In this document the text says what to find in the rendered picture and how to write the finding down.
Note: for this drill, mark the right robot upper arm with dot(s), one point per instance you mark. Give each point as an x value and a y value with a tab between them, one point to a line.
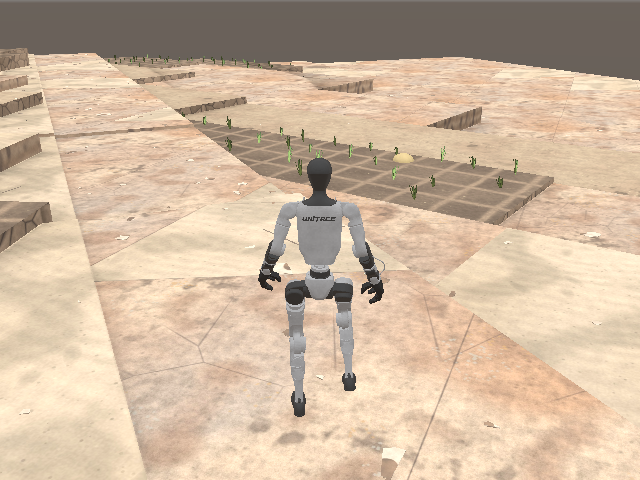
351	211

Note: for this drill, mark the humanoid robot head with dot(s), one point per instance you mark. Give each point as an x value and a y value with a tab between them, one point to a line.
319	172

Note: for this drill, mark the robot right forearm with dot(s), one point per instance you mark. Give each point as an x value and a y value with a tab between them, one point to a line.
369	267

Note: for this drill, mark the left robot upper arm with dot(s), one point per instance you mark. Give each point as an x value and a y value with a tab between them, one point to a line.
288	211

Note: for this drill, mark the robot left forearm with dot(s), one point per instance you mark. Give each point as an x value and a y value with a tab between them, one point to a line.
269	261

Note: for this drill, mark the robot right hand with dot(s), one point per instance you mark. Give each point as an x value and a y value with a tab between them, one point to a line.
378	288

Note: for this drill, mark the left robot foot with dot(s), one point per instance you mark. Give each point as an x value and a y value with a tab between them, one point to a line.
299	408

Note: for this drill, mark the robot left hand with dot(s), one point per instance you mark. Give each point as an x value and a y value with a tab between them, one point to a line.
262	279

